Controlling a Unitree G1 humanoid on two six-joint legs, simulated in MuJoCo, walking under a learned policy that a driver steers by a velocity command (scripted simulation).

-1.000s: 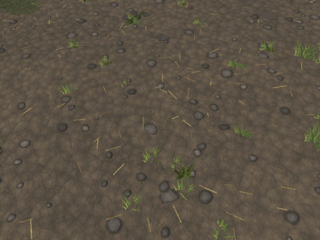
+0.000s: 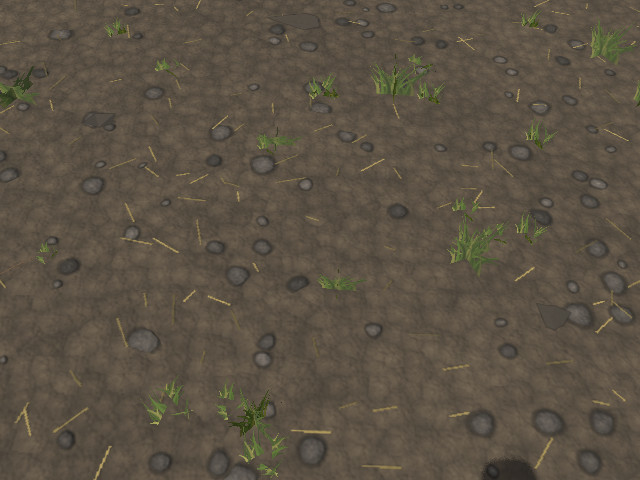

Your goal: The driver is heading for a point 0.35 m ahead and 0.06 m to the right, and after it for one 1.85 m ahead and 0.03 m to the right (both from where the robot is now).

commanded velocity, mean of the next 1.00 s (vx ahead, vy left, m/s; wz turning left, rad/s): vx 0.24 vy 0.00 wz -0.32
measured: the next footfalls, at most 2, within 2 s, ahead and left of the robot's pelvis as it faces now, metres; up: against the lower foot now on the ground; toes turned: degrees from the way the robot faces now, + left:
right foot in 0.38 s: +0.06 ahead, -0.17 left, +0.00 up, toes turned -17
left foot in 0.82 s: +0.44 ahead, -0.09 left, +0.00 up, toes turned -15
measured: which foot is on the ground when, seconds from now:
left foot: down 0.00-0.38, up 0.40-0.80, down 0.82-1.00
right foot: up 0.00-0.36, down 0.38-0.84, up 0.86-1.00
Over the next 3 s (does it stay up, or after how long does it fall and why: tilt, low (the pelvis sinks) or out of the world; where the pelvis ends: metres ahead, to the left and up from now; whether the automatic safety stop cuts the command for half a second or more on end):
stays up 0.59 -0.26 -0.02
